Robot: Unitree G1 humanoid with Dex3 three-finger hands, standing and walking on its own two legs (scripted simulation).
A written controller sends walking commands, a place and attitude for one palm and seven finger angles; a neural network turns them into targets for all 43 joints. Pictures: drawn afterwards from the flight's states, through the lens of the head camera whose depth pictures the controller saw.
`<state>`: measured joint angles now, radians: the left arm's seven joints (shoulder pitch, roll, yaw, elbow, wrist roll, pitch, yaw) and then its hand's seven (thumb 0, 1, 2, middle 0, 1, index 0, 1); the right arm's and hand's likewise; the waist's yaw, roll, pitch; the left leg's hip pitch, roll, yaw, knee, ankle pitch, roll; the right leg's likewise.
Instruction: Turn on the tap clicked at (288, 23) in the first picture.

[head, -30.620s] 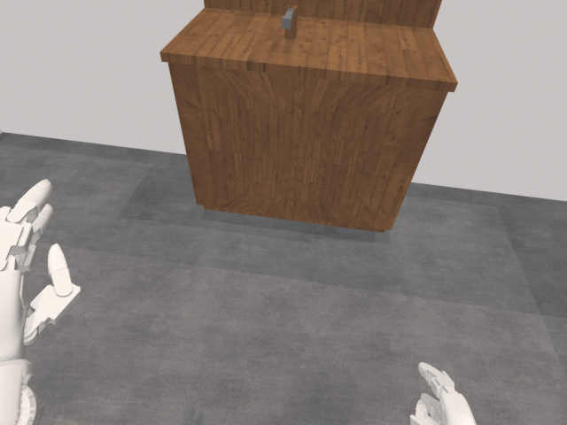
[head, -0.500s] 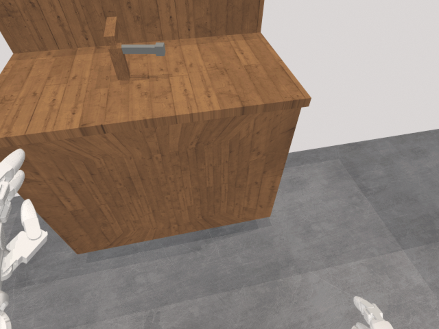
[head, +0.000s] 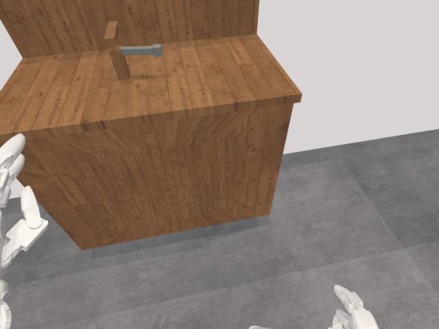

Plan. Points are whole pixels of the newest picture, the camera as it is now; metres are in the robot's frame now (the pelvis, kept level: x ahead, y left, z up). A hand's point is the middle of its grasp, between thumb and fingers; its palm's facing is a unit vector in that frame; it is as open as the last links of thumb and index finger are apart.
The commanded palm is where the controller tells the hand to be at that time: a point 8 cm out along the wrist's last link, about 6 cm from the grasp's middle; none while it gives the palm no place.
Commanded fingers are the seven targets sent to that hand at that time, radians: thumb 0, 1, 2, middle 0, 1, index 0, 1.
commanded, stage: stop stepping back and stand still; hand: left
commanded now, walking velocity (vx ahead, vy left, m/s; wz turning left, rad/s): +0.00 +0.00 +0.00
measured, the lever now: (157, 50) +0.86 +0.21 +0.12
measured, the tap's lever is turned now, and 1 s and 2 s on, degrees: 78 78 78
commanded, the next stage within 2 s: stand and check the lever's angle in 0.02 s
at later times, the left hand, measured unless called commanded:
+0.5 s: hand (70, 203) +0.25 +0.21 +0.18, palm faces +0.39 -0.79 -0.47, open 7.4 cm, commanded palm +0.19 +0.25 +0.18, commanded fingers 0.00 0.90 0.90 -0.20 -0.30 -0.20 -0.30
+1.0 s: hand (60, 203) +0.26 +0.24 +0.16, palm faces +0.37 -0.83 -0.42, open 7.4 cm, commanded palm +0.20 +0.28 +0.18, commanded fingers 0.00 0.90 0.90 -0.20 -0.30 -0.20 -0.30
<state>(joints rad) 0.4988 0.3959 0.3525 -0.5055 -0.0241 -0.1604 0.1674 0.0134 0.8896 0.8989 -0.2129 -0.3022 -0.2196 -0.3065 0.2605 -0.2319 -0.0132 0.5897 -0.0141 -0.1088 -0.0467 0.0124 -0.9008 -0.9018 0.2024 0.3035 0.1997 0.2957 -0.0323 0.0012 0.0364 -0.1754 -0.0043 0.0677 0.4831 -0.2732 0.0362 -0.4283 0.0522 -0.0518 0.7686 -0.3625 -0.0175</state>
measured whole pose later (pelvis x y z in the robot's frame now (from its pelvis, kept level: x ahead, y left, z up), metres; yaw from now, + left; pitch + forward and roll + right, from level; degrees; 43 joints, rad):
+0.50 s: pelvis +0.03 -0.03 +0.00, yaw +0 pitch -1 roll +0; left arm 0.51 0.38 0.37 -0.49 -0.05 -0.16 0.16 0.01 0.89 0.90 -0.21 -0.30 -0.22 -0.31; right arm 0.18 -0.24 -0.02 0.58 0.02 -0.10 -0.05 0.01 -0.90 -0.90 0.20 0.30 0.20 0.30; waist -0.01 0.05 0.06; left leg -0.16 0.03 0.03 0.47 -0.29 -0.02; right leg -0.23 0.07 -0.05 0.45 -0.21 -0.07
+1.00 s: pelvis +0.04 +0.00 +0.01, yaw -1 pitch +0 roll -1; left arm 0.49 0.35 0.33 -0.48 -0.05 -0.14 0.16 0.01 0.89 0.90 -0.21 -0.30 -0.21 -0.31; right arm 0.19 -0.21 0.02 0.58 0.00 -0.09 -0.06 0.01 -0.90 -0.90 0.20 0.30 0.20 0.30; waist 0.00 0.03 0.05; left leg -0.15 0.00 0.05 0.44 -0.29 0.02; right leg -0.22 0.04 -0.03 0.42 -0.20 -0.03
